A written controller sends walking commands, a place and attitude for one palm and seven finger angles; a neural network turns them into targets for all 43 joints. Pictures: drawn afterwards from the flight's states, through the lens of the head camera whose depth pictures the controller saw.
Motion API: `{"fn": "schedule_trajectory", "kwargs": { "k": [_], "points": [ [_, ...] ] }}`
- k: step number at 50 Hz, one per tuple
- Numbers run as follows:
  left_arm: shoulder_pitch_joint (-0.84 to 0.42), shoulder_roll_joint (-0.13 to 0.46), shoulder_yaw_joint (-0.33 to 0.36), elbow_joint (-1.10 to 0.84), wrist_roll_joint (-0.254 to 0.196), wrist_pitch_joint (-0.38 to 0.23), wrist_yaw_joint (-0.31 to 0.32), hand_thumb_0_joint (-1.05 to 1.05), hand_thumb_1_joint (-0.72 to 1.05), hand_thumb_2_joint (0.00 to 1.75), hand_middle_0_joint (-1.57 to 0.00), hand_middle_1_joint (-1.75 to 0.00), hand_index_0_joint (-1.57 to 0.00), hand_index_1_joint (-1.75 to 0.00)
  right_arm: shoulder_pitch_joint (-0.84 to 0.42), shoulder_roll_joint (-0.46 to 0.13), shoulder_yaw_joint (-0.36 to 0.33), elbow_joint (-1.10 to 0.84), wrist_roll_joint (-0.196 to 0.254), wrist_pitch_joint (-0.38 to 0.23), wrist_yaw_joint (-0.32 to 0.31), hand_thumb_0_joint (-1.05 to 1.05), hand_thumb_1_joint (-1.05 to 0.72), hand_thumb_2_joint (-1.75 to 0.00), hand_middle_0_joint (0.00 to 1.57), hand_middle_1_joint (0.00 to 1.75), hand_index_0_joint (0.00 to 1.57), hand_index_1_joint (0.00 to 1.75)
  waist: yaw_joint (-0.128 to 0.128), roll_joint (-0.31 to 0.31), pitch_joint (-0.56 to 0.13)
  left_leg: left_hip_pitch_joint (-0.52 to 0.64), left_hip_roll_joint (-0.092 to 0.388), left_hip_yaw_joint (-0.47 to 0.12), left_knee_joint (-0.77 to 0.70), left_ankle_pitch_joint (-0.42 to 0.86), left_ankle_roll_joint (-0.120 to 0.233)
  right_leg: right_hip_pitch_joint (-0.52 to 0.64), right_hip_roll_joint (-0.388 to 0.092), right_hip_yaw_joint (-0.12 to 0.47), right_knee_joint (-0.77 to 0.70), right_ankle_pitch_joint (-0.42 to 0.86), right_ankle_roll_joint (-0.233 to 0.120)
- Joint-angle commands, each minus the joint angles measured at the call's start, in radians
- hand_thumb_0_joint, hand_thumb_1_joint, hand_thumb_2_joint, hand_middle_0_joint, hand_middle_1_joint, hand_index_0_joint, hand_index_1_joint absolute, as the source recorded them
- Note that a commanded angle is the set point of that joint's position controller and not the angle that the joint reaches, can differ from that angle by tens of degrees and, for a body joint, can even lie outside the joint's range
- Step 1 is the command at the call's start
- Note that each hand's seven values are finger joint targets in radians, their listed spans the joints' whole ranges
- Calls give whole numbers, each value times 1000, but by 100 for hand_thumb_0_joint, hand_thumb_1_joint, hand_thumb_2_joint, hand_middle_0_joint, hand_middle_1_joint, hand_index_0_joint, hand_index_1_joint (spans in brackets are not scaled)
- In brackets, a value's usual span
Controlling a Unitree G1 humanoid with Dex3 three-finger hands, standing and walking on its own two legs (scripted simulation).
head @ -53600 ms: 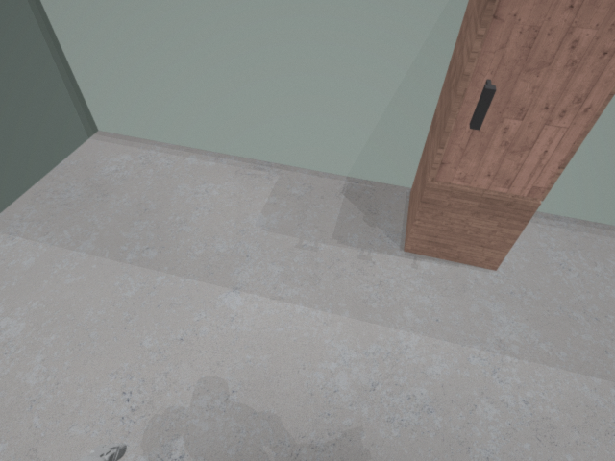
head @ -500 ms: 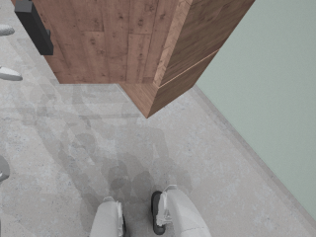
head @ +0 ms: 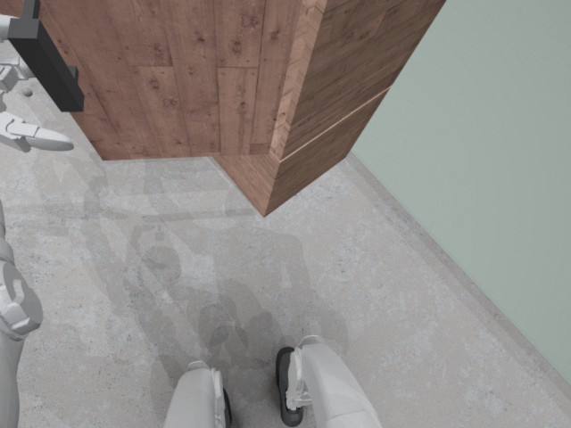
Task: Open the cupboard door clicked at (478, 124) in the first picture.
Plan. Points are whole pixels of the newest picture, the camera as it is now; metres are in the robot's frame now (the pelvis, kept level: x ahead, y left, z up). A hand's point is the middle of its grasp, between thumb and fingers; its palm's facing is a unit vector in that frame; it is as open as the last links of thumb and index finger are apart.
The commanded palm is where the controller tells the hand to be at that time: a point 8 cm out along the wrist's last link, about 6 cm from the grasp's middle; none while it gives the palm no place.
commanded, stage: slide the fingers in behind the handle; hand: left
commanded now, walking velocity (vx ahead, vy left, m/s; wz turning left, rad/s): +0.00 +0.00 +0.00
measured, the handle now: (53, 56) +0.58 +0.24 +0.05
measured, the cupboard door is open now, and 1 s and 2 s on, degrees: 57 58 57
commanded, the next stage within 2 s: close the thumb around the handle in 1.04 s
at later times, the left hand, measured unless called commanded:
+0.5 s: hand (61, 94) +0.52 +0.22 +0.06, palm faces +0.01 -1.00 -0.03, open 14.0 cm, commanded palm +0.51 +0.26 +0.05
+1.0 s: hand (69, 94) +0.52 +0.21 +0.05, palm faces +0.02 -1.00 -0.02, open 14.0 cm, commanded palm +0.50 +0.25 +0.05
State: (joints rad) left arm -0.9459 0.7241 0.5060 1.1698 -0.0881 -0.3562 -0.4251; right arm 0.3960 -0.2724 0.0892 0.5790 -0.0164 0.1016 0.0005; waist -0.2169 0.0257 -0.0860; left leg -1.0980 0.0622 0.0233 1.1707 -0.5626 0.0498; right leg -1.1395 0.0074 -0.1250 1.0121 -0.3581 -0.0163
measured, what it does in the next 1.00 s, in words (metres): stands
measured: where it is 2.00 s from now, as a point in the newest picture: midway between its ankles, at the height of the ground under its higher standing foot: (256, 420)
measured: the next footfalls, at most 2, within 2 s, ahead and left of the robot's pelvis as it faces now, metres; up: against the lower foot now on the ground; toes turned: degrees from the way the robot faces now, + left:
none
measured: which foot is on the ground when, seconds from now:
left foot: down 0.00-1.00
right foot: down 0.00-1.00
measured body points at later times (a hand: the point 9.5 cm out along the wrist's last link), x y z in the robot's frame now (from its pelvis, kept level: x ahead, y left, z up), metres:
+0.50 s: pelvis +0.00 +0.00 +0.00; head +0.17 +0.03 +0.42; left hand +0.52 +0.28 +0.06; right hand +0.01 -0.27 -0.10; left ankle -0.02 +0.08 -0.65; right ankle +0.06 -0.12 -0.65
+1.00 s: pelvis +0.00 +0.00 +0.00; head +0.17 +0.03 +0.42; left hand +0.52 +0.27 +0.06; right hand +0.00 -0.26 -0.10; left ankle -0.02 +0.08 -0.65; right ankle +0.06 -0.12 -0.65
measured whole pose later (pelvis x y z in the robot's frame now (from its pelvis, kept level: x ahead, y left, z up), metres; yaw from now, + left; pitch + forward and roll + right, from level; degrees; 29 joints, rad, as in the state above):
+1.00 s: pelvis +0.00 +0.00 +0.00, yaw +1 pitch +26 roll -4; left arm -0.93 0.59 0.43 1.18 -0.08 -0.41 -0.30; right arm 0.39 -0.27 0.06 0.60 -0.03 0.08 0.01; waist -0.20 0.03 -0.10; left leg -1.05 0.05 0.03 1.15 -0.56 0.05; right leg -1.10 0.00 -0.12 1.02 -0.37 -0.02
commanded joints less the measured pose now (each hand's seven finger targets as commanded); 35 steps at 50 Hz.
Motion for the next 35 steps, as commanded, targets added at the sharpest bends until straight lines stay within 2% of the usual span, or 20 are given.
{"fn": "schedule_trajectory", "kwargs": {
  "k": [1,2,3,4,5,6,8,11,12,15,16,17,18,21,22,25,27,29,31,35],
  "points": [
    [-392,235,6,-229,-42,-77,8,0,-50,30,-30,-120,-30,-120,206,-212,-92,-18,-2,-12,-11,0,-90,-90,20,30,20,30,-4,212,-565,398,-12,-114,-139,590,-37,332,42,71,-56,284,-4],
    [-360,251,18,-194,-32,-72,14,0,-50,30,-30,-120,-30,-120,207,-213,-91,-18,-1,-9,-11,0,-90,-90,20,30,20,30,5,187,-538,368,-15,-110,-141,571,-35,342,42,72,-57,277,-5],
    [-381,230,-3,-200,-32,-72,19,0,-50,30,-30,-120,-30,-120,203,-209,-89,-18,0,-10,-11,0,-90,-90,20,30,20,30,-3,200,-524,356,-17,-105,-143,546,-32,341,40,77,-60,272,-4],
    [-377,238,7,-199,-28,-71,27,0,-50,30,-30,-120,-30,-120,205,-209,-90,-17,-3,-10,-11,0,-90,-90,20,30,20,30,0,178,-529,345,-19,-102,-145,535,-29,358,39,78,-60,274,-4],
    [-392,234,-1,-235,-25,-84,31,0,-50,30,-30,-120,-30,-120,202,-206,-91,-24,-3,-13,-11,0,-90,-90,20,30,20,30,8,225,-543,370,-21,-104,-146,564,-34,354,38,79,-55,284,-9],
    [-366,206,-16,-206,-21,-82,35,0,-50,30,-30,-120,-30,-120,204,-203,-93,-19,-2,-12,-9,0,-90,-90,20,30,20,30,7,214,-547,383,-20,-103,-146,562,-36,343,39,76,-56,274,-6],
    [-355,240,12,-218,-16,-90,47,0,-50,30,-30,-120,-30,-120,202,-204,-92,-21,-6,-11,-9,0,-90,-90,20,30,20,30,18,204,-544,376,-19,-101,-147,572,-37,365,38,78,-54,291,-7],
    [-359,177,-22,-261,-25,-111,56,0,-50,30,-30,-120,-30,-120,194,-197,-100,-26,-5,-15,-4,0,-90,-90,20,30,20,30,17,227,-576,427,-17,-104,-142,630,-43,354,37,78,-54,312,-7],
    [-355,175,-24,-246,-25,-110,59,0,-50,30,-30,-120,-30,-120,191,-197,-98,-23,-4,-14,-5,0,-90,-90,20,30,20,30,17,227,-559,418,-16,-104,-145,619,-46,349,36,75,-53,302,-7],
    [-389,154,-36,-207,-29,-105,71,0,-50,30,-30,-120,-30,-120,188,-198,-95,-22,-2,-17,-9,0,-90,-90,20,30,20,30,-4,150,-496,348,-24,-100,-150,529,-31,363,38,78,-59,279,-6],
    [-390,160,-34,-182,-21,-102,75,0,-50,30,-30,-120,-30,-120,183,-198,-95,-20,-1,-17,-10,0,-90,-90,20,30,20,30,1,163,-489,333,-26,-98,-154,502,-33,359,35,81,-57,261,-4],
    [-410,169,-27,-189,-18,-103,84,0,-50,30,-30,-120,-30,-120,184,-198,-94,-18,-3,-20,-11,0,-90,-90,20,30,20,30,-3,171,-494,331,-27,-96,-154,495,-31,359,33,82,-58,260,-4],
    [-410,186,-19,-211,-8,-110,88,0,-50,30,-30,-120,-30,-120,186,-199,-95,-21,-7,-22,-10,0,-90,-90,20,30,20,30,11,188,-536,344,-29,-97,-150,507,-33,372,32,85,-51,266,-6],
    [-404,141,-49,-240,-5,-133,95,0,-50,30,-30,-120,-30,-120,186,-192,-98,-20,-10,-26,-5,0,-90,-90,20,30,20,30,14,227,-588,419,-24,-109,-141,589,-48,340,33,78,-40,280,-8],
    [-413,129,-56,-235,-8,-135,97,0,-50,30,-30,-120,-30,-120,186,-192,-99,-13,-10,-27,-5,0,-90,-90,20,30,20,30,3,210,-578,422,-21,-111,-138,600,-48,336,33,76,-40,290,-7],
    [-387,116,-46,-212,-23,-129,98,0,-50,30,-30,-120,-30,-120,189,-194,-100,-20,-8,-27,-4,0,-90,-90,20,30,20,30,2,157,-570,379,-25,-106,-137,576,-38,368,35,77,-41,306,-8],
    [-411,117,-51,-185,-18,-114,102,0,-50,30,-30,-120,-30,-120,184,-194,-98,-11,-6,-25,-6,0,-90,-90,20,30,20,30,-5,153,-534,344,-26,-103,-145,519,-35,361,32,80,-47,277,-3],
    [-406,126,-49,-172,-5,-105,113,0,-50,30,-30,-120,-30,-120,184,-194,-95,-17,-6,-25,-5,0,-90,-90,20,30,20,30,3,151,-509,320,-30,-100,-154,479,-34,356,31,80,-49,247,-4],
    [-443,108,-67,-211,2,-121,126,0,-50,30,-30,-120,-30,-120,185,-189,-96,-15,-11,-30,-3,0,-90,-90,20,30,20,30,2,214,-549,372,-30,-104,-149,514,-40,331,30,80,-43,250,-7],
    [-427,121,-51,-217,3,-137,133,0,-50,30,-30,-120,-30,-120,196,-191,-98,-16,-15,-32,-2,0,-90,-90,20,30,20,30,3,181,-580,384,-26,-111,-140,563,-42,350,32,78,-34,283,-9]
  ]
}}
